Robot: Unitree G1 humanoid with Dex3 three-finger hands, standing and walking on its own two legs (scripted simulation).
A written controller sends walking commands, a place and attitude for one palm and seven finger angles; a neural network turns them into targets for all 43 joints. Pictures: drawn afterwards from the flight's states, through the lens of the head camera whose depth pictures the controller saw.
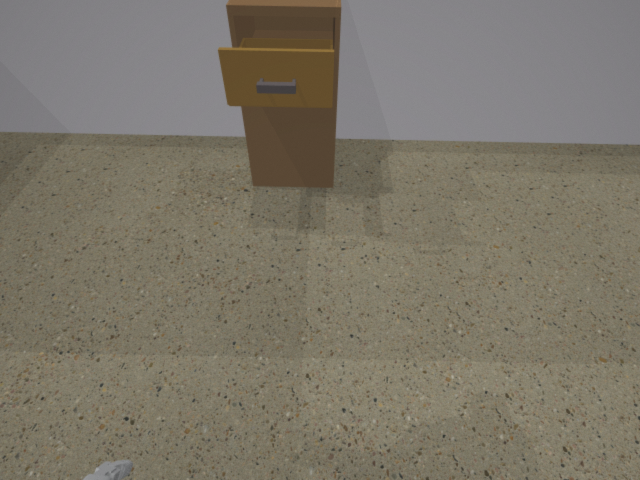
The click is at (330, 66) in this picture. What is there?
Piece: drawer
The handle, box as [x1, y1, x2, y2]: [256, 78, 295, 93]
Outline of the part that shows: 256,84 257,92 295,93 295,79 293,79 291,82 263,82 262,78 260,78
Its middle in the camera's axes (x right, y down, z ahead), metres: -0.14 -0.49 +1.22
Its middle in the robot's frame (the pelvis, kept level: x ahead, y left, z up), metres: +1.23 +0.20 -0.08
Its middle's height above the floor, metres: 0.69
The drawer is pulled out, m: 0.30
